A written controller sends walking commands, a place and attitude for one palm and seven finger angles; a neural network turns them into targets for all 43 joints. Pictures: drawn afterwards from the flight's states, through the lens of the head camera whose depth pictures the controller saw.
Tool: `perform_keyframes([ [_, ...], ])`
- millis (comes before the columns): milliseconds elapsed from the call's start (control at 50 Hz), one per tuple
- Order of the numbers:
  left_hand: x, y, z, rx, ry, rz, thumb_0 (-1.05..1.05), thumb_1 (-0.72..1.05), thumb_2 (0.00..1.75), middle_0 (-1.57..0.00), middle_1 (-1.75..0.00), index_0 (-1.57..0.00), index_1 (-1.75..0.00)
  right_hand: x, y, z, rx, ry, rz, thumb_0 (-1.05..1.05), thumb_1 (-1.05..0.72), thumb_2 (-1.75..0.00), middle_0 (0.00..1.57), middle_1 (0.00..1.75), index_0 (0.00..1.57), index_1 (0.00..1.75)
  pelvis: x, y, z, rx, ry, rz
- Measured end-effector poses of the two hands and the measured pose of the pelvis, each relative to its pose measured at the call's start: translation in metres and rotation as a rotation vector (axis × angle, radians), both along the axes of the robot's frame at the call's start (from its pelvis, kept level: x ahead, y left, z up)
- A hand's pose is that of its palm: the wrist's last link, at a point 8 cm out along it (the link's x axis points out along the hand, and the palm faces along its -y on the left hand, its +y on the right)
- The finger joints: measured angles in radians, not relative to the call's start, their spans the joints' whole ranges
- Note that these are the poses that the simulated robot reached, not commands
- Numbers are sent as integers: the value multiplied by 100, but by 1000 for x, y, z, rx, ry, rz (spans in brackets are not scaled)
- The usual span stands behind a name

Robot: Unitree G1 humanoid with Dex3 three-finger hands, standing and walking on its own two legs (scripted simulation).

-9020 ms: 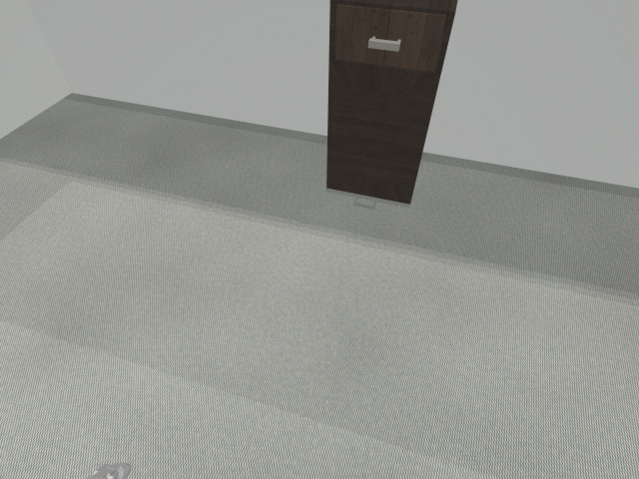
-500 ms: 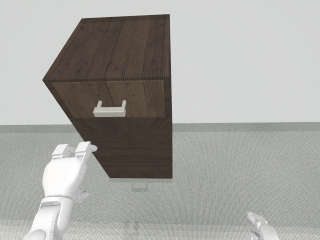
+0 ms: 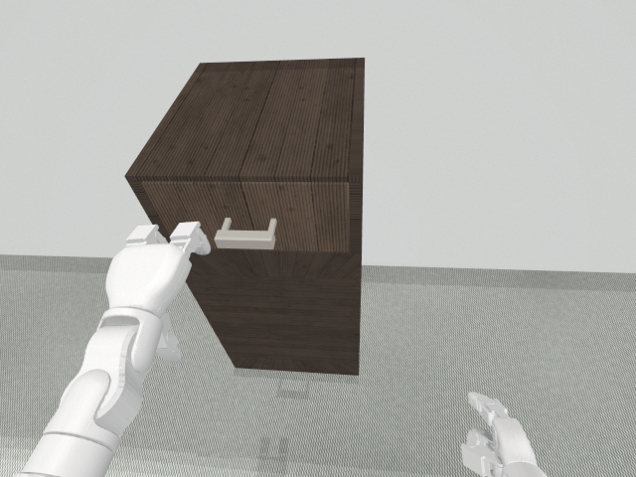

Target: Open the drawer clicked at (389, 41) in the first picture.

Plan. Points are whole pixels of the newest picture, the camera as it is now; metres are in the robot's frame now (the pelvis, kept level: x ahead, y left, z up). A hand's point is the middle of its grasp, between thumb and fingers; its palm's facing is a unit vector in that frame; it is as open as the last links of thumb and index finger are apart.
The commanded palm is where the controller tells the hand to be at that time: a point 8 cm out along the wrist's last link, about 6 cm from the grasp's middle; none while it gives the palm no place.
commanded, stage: raise the hand with hooked fingers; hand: left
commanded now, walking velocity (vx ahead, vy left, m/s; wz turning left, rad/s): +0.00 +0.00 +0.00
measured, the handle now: (247, 231) +0.52 +0.22 -0.04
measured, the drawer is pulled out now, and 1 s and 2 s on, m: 0.00 0.00 0.00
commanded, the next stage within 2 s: move the hooked fingers above the handle in 0.42 s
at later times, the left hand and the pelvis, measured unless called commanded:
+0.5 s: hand (178, 287) +0.31 +0.23 +0.07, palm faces +0.07 -0.08 -0.99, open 13.8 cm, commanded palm +0.28 +0.23 +0.13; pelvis +0.00 +0.00 +0.00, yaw -1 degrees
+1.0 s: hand (211, 265) +0.37 +0.21 +0.05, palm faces -0.01 -0.04 -1.00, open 13.8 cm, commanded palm +0.35 +0.22 +0.11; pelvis +0.00 -0.01 +0.00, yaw -1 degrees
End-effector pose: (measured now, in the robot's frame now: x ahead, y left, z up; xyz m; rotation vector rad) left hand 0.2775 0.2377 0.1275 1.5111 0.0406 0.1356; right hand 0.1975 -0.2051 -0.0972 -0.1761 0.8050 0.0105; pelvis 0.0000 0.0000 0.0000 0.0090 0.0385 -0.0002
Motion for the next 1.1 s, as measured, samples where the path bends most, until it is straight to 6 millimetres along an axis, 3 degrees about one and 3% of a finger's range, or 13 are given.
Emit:
perform_keyframes([
  [160, 15, 1, 8, -18, 33, -15, -1, -49, 30, -31, -120, -32, -120, -16, -15, -6, -12, 60, -36, 1, -91, -90, 20, 30, 20, 30, 3, -1, 3, 0, 6, -4],
  [360, 8, -9, -3, -24, 14, -72, 0, -49, 30, -32, -120, -32, -120, -34, -38, -10, -55, 108, -81, 1, -91, -90, 20, 30, 20, 30, 3, -2, 3, 1, 19, -11],
  [620, 11, -10, -3, -18, 27, -34, -1, -49, 30, -31, -120, -32, -120, -24, -28, -7, -24, 64, -71, 1, -91, -90, 20, 30, 20, 30, -3, -3, 3, 4, 11, -6],
  [800, 39, -20, -11, 5, 47, -72, -1, -49, 30, -32, -120, -32, -120, -30, -24, -10, -26, 73, -74, 1, -91, -90, 20, 30, 20, 30, -6, -6, 1, 5, 30, 0],
  [1100, 80, -23, -28, 18, 85, -76, 0, -49, 30, -31, -120, -32, -120, -86, -56, -27, -76, 218, -189, 1, -91, -90, 20, 30, 20, 30, -2, -5, -3, 7, 83, -13],
])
